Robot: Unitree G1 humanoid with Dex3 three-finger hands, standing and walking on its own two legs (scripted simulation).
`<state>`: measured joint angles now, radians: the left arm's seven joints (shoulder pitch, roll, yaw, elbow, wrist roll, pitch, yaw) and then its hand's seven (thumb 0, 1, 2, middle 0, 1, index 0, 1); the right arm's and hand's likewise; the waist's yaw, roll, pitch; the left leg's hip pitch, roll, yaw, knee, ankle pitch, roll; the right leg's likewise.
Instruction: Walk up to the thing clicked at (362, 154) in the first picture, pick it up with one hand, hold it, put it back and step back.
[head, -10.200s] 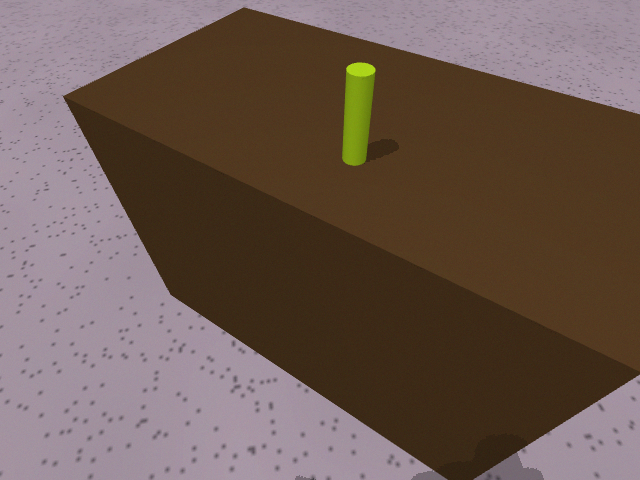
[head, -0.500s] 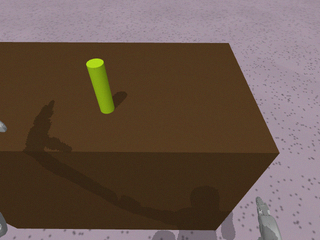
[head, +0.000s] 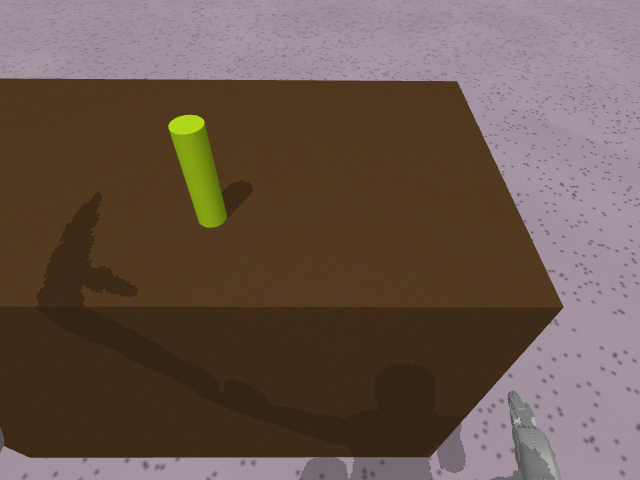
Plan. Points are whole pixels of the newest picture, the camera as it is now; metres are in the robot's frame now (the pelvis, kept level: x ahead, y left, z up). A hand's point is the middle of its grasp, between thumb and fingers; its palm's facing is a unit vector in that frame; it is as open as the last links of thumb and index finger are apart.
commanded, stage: go down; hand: left
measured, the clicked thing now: (201, 176) +0.51 +0.16 +0.11
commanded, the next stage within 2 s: approach in 0.78 s
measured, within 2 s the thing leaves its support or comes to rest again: neither
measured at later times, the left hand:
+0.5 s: hand out of the picture +0.41 +0.35 +0.22, palm faces +0.11 -0.99 +0.00, open 17.6 cm
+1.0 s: hand out of the picture +0.41 +0.35 +0.21, palm faces +0.09 -1.00 +0.00, open 17.6 cm
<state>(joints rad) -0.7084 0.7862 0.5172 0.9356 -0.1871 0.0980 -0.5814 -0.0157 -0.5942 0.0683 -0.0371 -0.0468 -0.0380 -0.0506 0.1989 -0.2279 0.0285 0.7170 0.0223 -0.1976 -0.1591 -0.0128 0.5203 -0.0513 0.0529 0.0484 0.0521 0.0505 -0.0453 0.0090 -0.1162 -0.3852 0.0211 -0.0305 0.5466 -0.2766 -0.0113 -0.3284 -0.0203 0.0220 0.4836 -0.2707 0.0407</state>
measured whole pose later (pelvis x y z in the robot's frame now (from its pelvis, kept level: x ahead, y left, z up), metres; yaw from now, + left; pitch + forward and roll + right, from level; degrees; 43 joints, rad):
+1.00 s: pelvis +0.01 +0.00 +0.00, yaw +0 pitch +10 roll -1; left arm -0.81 0.88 0.51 1.09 -0.16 0.05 -0.61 -0.01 -0.57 0.08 -0.04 -0.06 -0.04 -0.07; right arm 0.20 -0.24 0.04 0.65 0.02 -0.19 -0.15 -0.01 0.53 -0.05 0.05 0.05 0.05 0.05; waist -0.08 0.00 -0.13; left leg -0.45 0.02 -0.03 0.58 -0.30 -0.01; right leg -0.39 -0.02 0.02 0.51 -0.29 0.04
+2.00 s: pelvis -0.01 -0.01 -0.03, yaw -1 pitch +13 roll -1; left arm -0.76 0.38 0.31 0.86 -0.14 -0.12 -0.14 -0.01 -0.56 0.04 -0.06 -0.05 -0.08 -0.04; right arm 0.30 -0.23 -0.06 0.34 0.02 -0.06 -0.01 -0.01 0.53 -0.05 0.05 0.05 0.05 0.05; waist -0.10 0.01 -0.13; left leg -0.66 0.04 -0.03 0.83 -0.40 -0.03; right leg -0.62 0.01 0.03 0.80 -0.40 0.03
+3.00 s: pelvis -0.01 +0.00 -0.04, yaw -3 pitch +16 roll -2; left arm -0.87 0.40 0.34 0.97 -0.09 -0.15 -0.06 -0.01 -0.10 0.71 -1.07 -0.95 -1.09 -0.94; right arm 0.31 -0.23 -0.07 0.28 0.00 -0.02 0.00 -0.01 0.49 -0.05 0.05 0.05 0.05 0.05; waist -0.14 0.03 -0.14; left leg -0.72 0.05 -0.01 0.87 -0.42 -0.02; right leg -0.69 0.02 0.05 0.82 -0.41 0.04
